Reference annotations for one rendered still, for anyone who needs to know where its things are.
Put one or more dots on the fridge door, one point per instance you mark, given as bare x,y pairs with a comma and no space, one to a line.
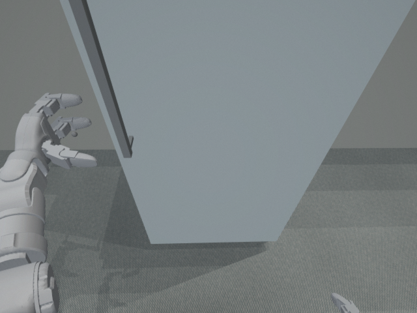
233,104

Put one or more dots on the robot left upper arm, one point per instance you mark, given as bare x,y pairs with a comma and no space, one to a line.
29,288

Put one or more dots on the right robot hand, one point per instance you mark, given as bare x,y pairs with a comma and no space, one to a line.
343,305

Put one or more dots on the robot left forearm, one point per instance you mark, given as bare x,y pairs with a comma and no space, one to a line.
22,210

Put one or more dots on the handle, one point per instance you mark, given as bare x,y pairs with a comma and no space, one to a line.
87,31

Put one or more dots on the left robot hand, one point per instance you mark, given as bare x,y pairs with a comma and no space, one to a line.
34,131

